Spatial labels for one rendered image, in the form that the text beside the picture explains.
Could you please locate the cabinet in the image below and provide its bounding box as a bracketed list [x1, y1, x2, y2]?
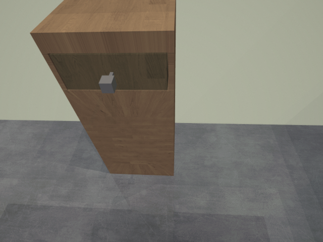
[30, 0, 176, 176]

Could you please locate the drawer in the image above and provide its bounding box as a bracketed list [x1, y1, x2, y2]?
[50, 52, 169, 90]

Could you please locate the handle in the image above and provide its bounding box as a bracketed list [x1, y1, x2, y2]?
[99, 72, 117, 93]

